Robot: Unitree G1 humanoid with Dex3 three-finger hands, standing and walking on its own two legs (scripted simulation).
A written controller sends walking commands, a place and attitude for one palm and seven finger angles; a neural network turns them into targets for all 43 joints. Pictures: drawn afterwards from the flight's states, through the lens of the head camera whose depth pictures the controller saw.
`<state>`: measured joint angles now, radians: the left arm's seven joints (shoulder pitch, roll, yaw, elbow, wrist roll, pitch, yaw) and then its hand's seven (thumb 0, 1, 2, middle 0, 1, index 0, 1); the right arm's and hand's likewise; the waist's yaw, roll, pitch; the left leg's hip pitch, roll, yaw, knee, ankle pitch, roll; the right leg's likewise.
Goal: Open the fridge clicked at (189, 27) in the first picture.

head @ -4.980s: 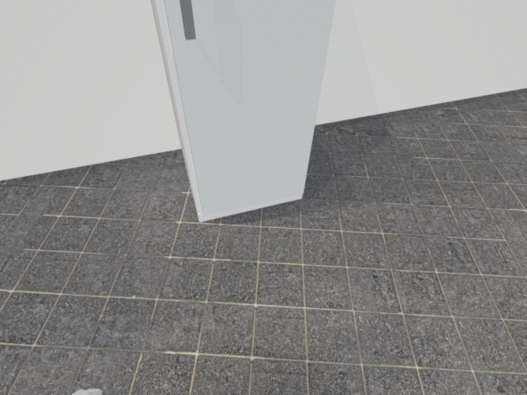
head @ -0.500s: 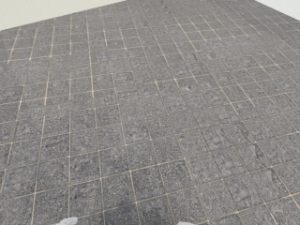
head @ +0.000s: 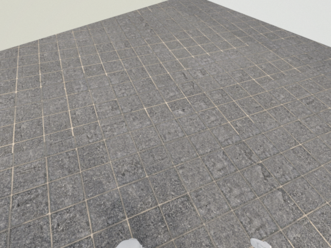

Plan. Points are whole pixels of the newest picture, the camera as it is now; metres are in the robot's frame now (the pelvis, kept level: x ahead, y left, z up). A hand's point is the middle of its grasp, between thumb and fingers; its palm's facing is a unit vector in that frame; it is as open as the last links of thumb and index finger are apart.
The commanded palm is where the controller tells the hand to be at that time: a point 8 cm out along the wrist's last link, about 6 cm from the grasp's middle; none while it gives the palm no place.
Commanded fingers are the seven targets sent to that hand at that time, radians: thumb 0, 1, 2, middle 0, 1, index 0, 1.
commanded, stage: walk to a spot facing it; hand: left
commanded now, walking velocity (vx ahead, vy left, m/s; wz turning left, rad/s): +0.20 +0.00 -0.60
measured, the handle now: out of the picture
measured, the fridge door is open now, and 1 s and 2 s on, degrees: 0 0 0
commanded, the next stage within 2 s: turn to face it in 0.46 s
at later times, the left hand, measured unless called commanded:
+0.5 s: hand (122, 191) +0.30 +0.17 -0.16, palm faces -0.35 -0.91 -0.21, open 7.3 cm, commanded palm none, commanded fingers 0.00 0.90 0.90 -0.20 -0.30 -0.20 -0.30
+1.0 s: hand (127, 195) +0.30 +0.15 -0.19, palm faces -0.22 -0.96 -0.15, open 7.3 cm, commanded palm none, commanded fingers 0.00 0.90 0.90 -0.20 -0.30 -0.20 -0.30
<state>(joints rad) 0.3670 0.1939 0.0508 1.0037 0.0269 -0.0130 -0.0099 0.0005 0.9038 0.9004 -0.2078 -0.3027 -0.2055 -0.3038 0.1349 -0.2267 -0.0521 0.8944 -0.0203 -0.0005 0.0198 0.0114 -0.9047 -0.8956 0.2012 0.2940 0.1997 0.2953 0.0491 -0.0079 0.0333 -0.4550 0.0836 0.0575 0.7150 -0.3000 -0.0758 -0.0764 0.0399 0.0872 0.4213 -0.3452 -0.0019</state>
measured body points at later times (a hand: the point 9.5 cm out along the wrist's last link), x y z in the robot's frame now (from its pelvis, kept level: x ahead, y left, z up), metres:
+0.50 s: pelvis +0.11 +0.03 +0.00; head +0.15 +0.02 +0.45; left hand +0.31 +0.21 -0.14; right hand +0.00 -0.20 -0.14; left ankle +0.09 +0.12 -0.73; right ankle +0.11 -0.12 -0.70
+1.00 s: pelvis +0.16 +0.01 -0.02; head +0.19 +0.03 +0.43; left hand +0.31 +0.20 -0.17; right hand +0.12 -0.23 -0.15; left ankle +0.21 +0.09 -0.74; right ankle +0.09 -0.10 -0.71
